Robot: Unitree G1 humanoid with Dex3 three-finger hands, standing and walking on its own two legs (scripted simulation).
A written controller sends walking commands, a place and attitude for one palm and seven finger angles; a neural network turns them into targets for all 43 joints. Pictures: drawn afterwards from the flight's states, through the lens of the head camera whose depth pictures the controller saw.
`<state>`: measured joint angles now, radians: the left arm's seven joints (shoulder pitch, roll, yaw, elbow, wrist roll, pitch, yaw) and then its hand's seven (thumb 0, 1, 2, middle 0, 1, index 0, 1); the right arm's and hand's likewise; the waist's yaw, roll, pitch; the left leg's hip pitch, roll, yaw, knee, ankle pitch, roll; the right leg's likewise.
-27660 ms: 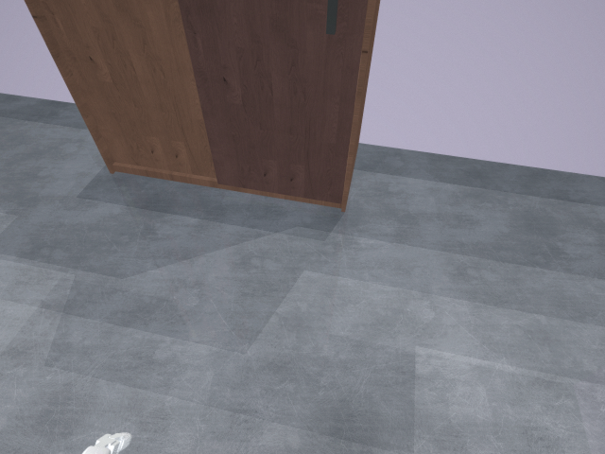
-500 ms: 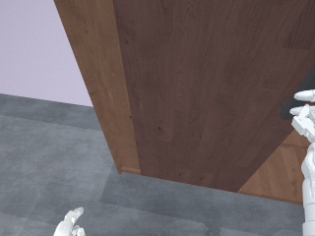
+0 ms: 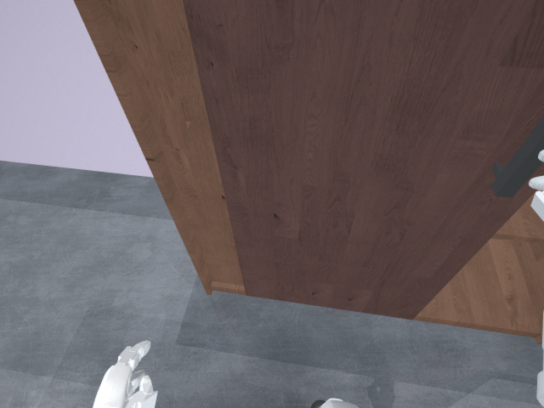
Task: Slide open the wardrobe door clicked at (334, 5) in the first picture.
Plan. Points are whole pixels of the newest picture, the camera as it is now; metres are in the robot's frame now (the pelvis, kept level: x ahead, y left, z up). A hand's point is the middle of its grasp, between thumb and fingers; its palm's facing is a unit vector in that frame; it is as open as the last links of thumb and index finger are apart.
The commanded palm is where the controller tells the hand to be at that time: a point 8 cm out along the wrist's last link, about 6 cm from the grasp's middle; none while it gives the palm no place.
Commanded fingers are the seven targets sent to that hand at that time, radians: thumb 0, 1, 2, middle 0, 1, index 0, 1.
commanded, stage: loosen the grip on the handle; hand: right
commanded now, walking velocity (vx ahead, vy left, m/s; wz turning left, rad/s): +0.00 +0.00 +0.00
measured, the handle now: out of the picture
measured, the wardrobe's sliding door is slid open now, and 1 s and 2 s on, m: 0.44 0.44 0.44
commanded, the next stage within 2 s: slip the hand off the handle in 0.56 s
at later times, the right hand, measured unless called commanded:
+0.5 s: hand (529, 204) +0.37 -0.33 +0.11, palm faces +0.50 +0.83 -0.26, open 13.6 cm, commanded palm +0.31 -0.36 +0.13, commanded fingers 0.00 0.55 -0.20 0.25 1.15 0.25 1.15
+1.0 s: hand out of the picture +0.34 -0.38 +0.12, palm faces +0.55 +0.79 -0.26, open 14.6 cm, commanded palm +0.29 -0.41 +0.13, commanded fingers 0.00 0.55 -0.20 0.25 1.15 0.25 1.15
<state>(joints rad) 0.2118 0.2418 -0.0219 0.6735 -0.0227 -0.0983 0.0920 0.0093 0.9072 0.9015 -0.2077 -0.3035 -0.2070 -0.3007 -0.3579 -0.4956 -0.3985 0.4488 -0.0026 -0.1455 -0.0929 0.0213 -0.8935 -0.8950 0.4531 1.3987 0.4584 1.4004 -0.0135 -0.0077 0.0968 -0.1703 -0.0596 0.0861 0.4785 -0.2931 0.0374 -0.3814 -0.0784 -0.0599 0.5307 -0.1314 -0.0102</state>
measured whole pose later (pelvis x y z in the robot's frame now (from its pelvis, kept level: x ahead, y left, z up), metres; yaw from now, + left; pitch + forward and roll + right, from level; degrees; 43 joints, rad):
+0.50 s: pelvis +0.01 -0.01 -0.01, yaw +0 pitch +4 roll +1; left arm 0.25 0.23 -0.03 0.69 0.00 -0.09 0.12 0.01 0.91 0.90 -0.21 -0.30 -0.21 -0.30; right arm -0.31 -0.45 -0.42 0.48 0.01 -0.17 -0.08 0.00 0.47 -0.23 0.35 1.27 0.35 1.27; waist 0.00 -0.01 -0.02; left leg -0.32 -0.02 0.08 0.64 -0.39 0.03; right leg -0.50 -0.05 -0.07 0.64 -0.20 -0.03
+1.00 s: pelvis +0.03 -0.02 -0.01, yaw +0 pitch +5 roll +2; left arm 0.24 0.25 -0.02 0.67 -0.01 -0.06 0.13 0.01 0.91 0.90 -0.21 -0.30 -0.21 -0.30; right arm -0.21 -0.51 -0.52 0.42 0.06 -0.15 0.01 -0.01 0.55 -0.20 0.25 1.15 0.26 1.15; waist -0.02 -0.01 -0.05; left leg -0.32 -0.01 0.08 0.64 -0.41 0.01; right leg -0.53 -0.04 -0.07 0.67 -0.23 -0.04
